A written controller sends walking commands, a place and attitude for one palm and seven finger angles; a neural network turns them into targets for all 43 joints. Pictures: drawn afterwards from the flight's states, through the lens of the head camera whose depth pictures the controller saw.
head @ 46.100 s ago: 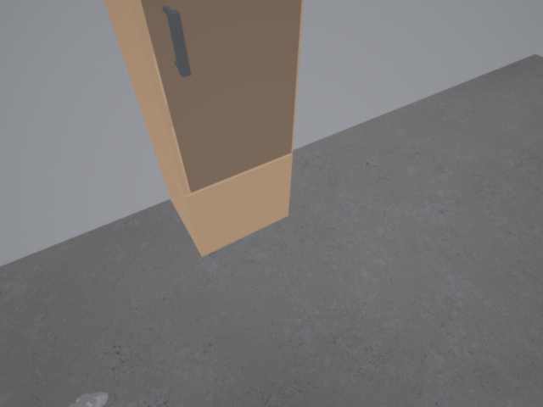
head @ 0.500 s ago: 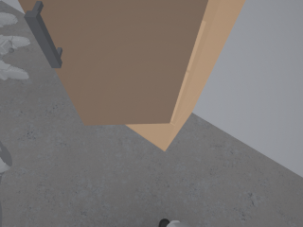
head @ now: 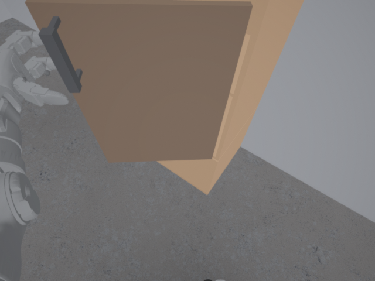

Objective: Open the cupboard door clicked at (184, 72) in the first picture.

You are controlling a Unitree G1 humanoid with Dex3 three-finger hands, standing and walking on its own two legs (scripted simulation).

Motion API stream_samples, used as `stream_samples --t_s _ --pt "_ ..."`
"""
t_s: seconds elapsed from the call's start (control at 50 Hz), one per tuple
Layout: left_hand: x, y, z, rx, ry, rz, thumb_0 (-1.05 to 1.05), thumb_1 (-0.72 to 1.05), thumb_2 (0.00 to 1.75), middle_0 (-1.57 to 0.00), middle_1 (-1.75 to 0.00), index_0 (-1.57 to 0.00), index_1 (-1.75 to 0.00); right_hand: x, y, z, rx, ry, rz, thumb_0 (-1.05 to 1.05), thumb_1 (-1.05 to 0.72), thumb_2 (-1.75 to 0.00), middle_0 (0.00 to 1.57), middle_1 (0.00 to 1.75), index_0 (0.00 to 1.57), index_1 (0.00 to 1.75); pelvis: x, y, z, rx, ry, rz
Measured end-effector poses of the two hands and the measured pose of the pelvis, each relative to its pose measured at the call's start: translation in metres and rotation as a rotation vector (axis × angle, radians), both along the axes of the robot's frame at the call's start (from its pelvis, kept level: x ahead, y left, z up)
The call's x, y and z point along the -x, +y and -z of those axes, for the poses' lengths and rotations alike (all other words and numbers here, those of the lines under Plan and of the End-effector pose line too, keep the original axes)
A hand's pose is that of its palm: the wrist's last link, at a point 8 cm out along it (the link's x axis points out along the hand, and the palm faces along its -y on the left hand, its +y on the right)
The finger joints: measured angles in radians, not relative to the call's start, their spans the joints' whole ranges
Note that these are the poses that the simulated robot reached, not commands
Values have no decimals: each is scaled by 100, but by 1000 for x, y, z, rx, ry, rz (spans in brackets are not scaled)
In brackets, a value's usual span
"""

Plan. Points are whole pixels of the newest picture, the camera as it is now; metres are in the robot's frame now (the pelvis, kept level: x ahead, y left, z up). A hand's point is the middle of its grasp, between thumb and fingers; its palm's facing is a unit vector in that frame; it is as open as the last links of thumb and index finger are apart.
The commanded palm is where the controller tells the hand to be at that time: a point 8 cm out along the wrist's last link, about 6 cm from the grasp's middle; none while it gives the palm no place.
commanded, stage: slide the fingers in behind the handle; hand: left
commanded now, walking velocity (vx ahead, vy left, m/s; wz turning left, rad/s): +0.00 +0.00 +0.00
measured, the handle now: (65, 57) +0.53 +0.23 +0.17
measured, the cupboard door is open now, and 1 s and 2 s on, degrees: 38 38 37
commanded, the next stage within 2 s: close the thumb around the handle in 0.94 s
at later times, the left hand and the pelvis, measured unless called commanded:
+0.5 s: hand (64, 70) +0.49 +0.22 +0.17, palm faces +0.01 -1.00 +0.01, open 13.9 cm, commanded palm +0.46 +0.27 +0.17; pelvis +0.00 +0.00 +0.00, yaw +0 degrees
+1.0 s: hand (68, 70) +0.49 +0.22 +0.17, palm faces +0.01 -1.00 -0.01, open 13.9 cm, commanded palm +0.46 +0.26 +0.17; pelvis -0.01 +0.00 +0.00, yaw +0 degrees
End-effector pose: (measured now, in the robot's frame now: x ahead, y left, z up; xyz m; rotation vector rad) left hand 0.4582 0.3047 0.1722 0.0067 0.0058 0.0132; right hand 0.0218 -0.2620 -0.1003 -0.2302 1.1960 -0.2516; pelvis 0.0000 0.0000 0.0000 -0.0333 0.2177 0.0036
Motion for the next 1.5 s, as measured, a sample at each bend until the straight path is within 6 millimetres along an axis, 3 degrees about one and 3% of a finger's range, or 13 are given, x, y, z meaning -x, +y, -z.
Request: stream_samples --t_s 0.2,0.56,1.12,1.26,1.5 --pt "-1 -9 3 7 21 -2 -1 -50 30 -30 -120 -30 -120 -4 -8 -2 18 -23 -11 1 -90 -90 21 30 20 30 4 -4 0 -4 -5 -3" --pt "-9 -30 3 -5 -2 3 -1 -50 30 -31 -121 -31 -121 24 -7 0 7 32 24 1 -90 -90 20 30 20 30 4 -4 0 -6 -1 6" --pt "-7 -36 3 0 -3 1 -1 -49 30 -31 -121 -30 -121 16 -8 0 7 1 14 1 -90 -90 20 30 20 30 5 -5 -1 -8 -9 7" --pt "-1 -35 2 10 -11 -4 -1 -29 39 -32 -123 -31 -122 11 -7 1 -1 -18 9 1 -90 -90 20 30 20 30 6 -5 -1 -8 -19 9" --pt "6 -22 2 9 -1 -3 0 31 65 -35 -128 -35 -128 8 -10 -2 19 -44 -1 1 -90 -90 20 30 20 30 12 -6 0 -8 -22 6"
